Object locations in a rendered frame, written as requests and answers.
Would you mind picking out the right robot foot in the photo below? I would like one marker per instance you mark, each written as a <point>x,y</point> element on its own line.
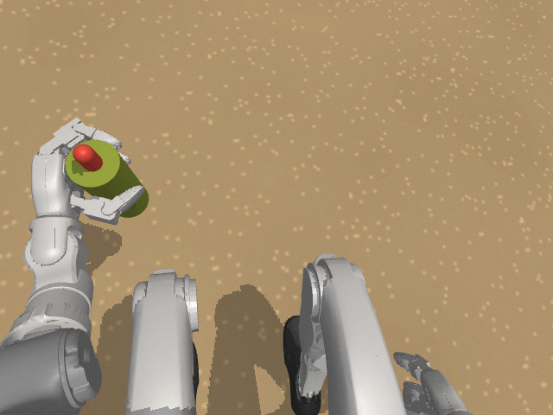
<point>292,354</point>

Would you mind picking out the left robot hand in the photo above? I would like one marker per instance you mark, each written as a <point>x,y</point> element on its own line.
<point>54,193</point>

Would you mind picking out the bottle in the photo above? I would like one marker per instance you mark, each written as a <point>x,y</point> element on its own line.
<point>97,167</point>

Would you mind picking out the right robot hand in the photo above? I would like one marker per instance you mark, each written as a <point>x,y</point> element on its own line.
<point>436,395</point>

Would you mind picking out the left robot arm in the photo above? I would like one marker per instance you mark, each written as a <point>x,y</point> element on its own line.
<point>47,361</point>

